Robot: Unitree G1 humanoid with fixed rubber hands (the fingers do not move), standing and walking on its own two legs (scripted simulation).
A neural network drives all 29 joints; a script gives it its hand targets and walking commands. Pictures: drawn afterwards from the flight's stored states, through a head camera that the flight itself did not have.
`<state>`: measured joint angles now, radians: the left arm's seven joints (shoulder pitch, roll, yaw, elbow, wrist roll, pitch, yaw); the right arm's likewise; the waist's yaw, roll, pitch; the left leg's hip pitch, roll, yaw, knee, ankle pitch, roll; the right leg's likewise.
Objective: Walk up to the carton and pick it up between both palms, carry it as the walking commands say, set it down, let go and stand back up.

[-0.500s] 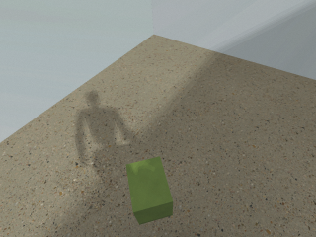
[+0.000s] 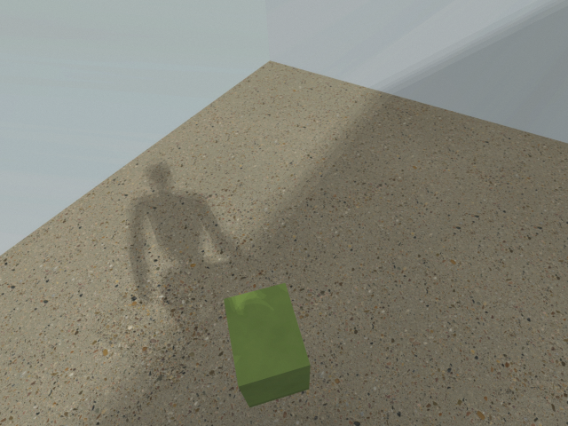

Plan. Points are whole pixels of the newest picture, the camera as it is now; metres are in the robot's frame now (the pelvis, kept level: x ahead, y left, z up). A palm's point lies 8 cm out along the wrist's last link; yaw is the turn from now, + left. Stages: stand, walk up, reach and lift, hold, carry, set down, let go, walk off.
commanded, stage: walk up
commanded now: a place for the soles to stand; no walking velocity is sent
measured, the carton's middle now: (267, 345) +0.46 +0.09 -0.64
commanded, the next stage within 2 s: reach and lift in 1.42 s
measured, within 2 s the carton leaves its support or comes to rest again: neither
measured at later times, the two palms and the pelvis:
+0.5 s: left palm out of the picture +0.07 +0.26 -0.12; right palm out of the picture +0.03 -0.27 -0.14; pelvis +0.01 +0.00 +0.00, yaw +0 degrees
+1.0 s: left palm out of the picture +0.07 +0.26 -0.12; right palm out of the picture +0.02 -0.26 -0.13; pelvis +0.01 +0.01 +0.00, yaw -1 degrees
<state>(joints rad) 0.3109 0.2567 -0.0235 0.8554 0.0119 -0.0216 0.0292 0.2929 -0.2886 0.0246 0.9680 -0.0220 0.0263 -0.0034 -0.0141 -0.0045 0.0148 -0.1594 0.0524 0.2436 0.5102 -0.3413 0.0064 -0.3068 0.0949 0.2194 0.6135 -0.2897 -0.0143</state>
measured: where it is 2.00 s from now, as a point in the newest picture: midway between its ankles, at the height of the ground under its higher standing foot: outside the picture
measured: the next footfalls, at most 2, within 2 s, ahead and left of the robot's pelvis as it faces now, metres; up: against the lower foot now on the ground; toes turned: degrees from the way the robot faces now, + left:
none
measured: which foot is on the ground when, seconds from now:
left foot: down 0.00-1.00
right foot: down 0.00-1.00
